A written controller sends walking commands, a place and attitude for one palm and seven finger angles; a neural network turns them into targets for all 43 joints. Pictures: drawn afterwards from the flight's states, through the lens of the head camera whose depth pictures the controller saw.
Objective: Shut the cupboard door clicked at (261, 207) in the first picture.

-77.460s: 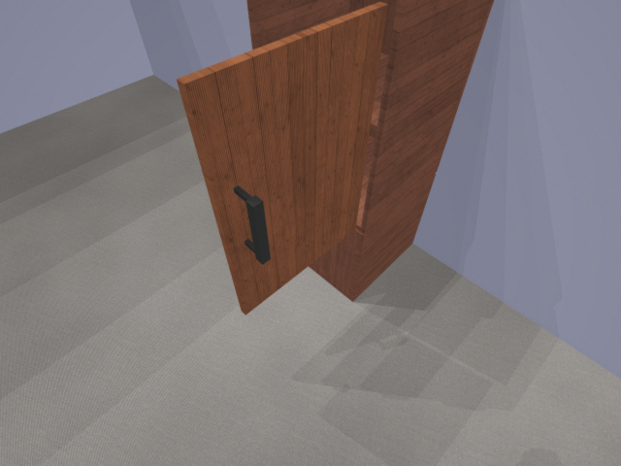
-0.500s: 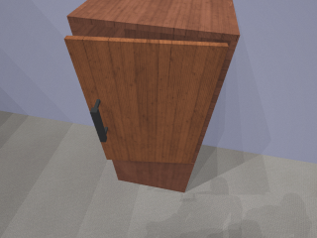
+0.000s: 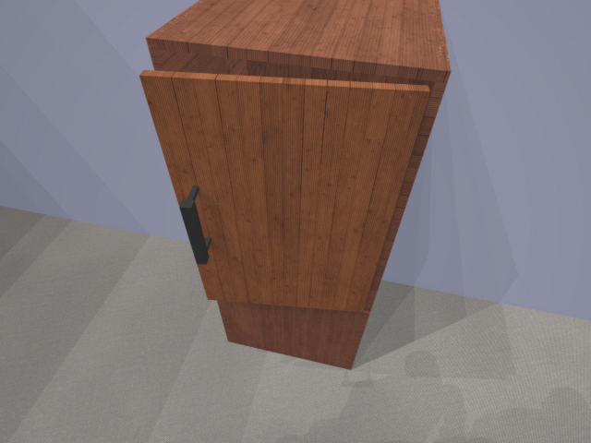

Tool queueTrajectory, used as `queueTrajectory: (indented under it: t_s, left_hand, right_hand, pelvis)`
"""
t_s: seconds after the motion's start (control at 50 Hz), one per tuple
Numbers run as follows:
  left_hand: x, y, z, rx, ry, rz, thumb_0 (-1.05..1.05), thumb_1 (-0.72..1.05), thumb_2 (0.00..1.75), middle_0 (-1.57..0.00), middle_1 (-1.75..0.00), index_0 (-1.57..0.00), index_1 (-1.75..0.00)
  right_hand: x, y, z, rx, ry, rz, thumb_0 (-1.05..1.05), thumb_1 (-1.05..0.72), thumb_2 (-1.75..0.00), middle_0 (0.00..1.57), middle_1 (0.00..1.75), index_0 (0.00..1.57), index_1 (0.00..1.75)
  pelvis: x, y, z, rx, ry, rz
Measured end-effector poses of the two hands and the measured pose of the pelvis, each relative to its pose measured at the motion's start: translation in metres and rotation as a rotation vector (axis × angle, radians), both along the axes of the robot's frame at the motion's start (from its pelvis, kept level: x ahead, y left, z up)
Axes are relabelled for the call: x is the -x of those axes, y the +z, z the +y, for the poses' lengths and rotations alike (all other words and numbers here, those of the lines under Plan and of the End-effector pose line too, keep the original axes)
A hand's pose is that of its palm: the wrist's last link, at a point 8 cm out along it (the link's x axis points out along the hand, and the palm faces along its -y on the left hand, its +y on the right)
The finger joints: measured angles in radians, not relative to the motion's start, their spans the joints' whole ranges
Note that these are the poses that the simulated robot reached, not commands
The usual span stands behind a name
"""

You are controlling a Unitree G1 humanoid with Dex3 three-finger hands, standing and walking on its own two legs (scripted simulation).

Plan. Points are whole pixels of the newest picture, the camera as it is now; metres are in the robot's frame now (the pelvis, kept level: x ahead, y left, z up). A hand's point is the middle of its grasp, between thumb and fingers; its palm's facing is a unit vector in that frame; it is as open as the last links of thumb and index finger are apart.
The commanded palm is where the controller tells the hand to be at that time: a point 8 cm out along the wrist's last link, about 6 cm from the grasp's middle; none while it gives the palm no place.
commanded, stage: come to a stop and stand still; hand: left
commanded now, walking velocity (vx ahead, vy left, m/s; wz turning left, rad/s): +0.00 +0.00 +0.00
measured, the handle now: (198, 226) +0.49 +0.22 -0.02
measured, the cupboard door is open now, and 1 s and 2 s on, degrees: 8 8 8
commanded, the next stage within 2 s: look again from close up in 0.62 s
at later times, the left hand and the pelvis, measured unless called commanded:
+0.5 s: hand out of the picture -0.05 +0.12 -0.17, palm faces +0.03 -0.99 -0.15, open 7.4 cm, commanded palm none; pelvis -0.02 -0.03 +0.01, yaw +0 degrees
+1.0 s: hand out of the picture -0.02 +0.11 -0.17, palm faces +0.03 -0.99 -0.15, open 7.3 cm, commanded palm none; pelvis +0.00 -0.04 +0.01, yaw +0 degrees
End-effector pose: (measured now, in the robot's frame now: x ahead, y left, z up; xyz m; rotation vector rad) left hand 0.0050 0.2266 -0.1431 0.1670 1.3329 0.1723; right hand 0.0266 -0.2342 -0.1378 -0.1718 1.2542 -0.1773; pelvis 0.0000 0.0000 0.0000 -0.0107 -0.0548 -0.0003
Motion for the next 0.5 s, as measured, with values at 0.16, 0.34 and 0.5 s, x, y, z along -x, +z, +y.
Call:
queueTrajectory:
  t_s: [0.16,0.34,0.5]
  left_hand:
    - [0.045,0.003,-0.021,0.033,0.009,0.06,0.0,0.91,0.9,-0.2,-0.3,-0.2,-0.3]
    - [0.068,0.005,-0.046,0.063,0.029,0.107,0.0,0.9,0.9,-0.2,-0.3,-0.2,-0.3]
    - [0.057,0.004,-0.061,0.077,0.023,0.1,0.0,0.9,0.9,-0.2,-0.3,-0.2,-0.3]
  right_hand:
    - [0.005,0.006,-0.007,-0.016,0.037,-0.033,0.0,-0.91,-0.9,0.2,0.3,0.2,0.3]
    - [0.049,0.0,-0.005,-0.056,0.011,0.083,0.0,-0.91,-0.9,0.2,0.3,0.2,0.3]
    - [0.095,-0.002,0.003,-0.093,-0.034,0.215,0.0,-0.91,-0.9,0.2,0.3,0.2,0.3]
  pelvis:
    - [0.014,0.006,-0.009,-0.015,-0.008,-0.001]
    - [0.019,0.008,-0.022,-0.018,-0.004,0.021]
    - [0.016,0.009,-0.031,-0.02,-0.002,0.027]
